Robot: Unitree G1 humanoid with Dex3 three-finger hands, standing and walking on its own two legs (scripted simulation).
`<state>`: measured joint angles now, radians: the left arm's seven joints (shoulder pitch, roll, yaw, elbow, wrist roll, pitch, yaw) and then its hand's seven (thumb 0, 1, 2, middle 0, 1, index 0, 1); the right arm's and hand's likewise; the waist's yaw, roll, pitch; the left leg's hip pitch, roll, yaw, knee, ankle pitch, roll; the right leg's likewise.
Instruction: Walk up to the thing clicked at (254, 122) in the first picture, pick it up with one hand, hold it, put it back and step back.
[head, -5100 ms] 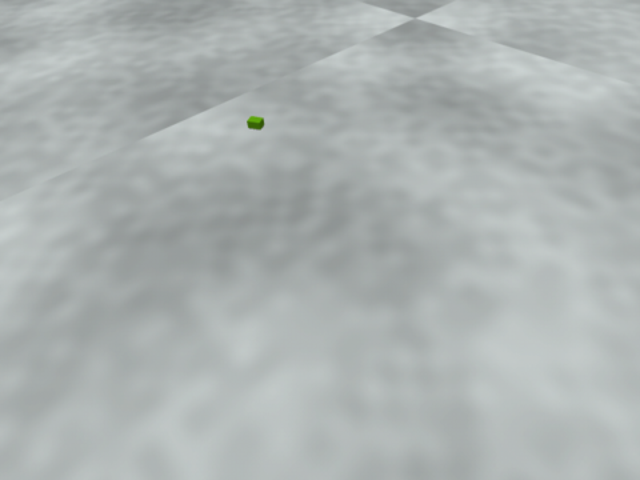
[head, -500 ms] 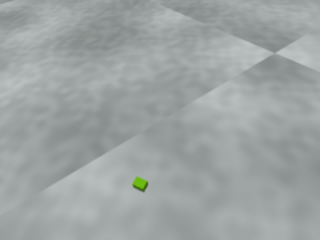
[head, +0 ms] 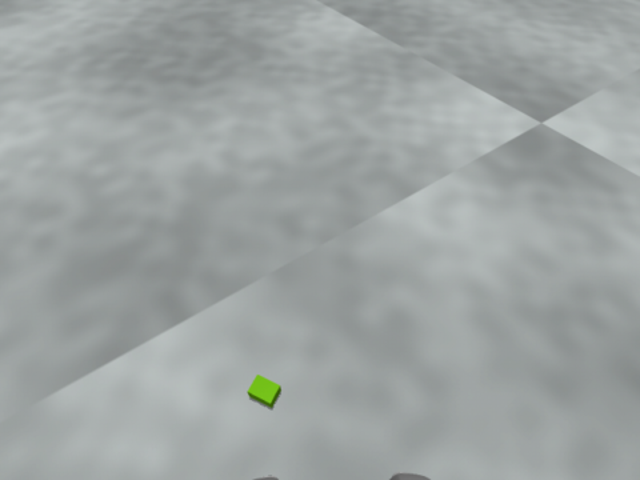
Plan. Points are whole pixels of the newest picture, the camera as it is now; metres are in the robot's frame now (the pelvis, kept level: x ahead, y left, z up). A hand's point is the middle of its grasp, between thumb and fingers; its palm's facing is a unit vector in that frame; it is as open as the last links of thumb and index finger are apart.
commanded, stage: walk up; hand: left
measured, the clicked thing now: (264, 391) +0.47 +0.20 -0.73
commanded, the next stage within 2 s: stand in 1.36 s
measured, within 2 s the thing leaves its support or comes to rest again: neither
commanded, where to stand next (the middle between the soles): +0.07 -0.02 m, yaw +0 degrees
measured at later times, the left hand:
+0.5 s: hand (160, 474) +0.16 +0.24 -0.13, palm faces -0.02 -0.94 -0.35, open 7.4 cm
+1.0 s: hand out of the picture +0.12 +0.25 -0.13, palm faces +0.00 -0.94 -0.33, open 7.4 cm
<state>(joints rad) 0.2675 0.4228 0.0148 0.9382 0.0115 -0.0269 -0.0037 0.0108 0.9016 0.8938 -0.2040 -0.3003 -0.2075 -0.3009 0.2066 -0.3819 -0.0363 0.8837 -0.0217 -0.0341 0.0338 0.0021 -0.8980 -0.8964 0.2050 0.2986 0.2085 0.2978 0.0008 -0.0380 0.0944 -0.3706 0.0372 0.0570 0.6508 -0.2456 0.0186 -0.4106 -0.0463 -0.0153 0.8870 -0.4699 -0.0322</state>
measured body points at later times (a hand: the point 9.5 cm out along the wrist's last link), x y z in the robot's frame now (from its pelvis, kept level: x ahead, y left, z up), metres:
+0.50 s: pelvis +0.04 -0.01 +0.02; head +0.06 -0.01 +0.47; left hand +0.16 +0.29 -0.10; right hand +0.14 -0.31 -0.11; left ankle +0.07 +0.12 -0.72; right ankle +0.05 -0.14 -0.72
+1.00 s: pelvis +0.05 +0.00 +0.03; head +0.06 +0.00 +0.48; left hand +0.12 +0.30 -0.11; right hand +0.13 -0.31 -0.10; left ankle +0.07 +0.12 -0.72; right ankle +0.05 -0.14 -0.72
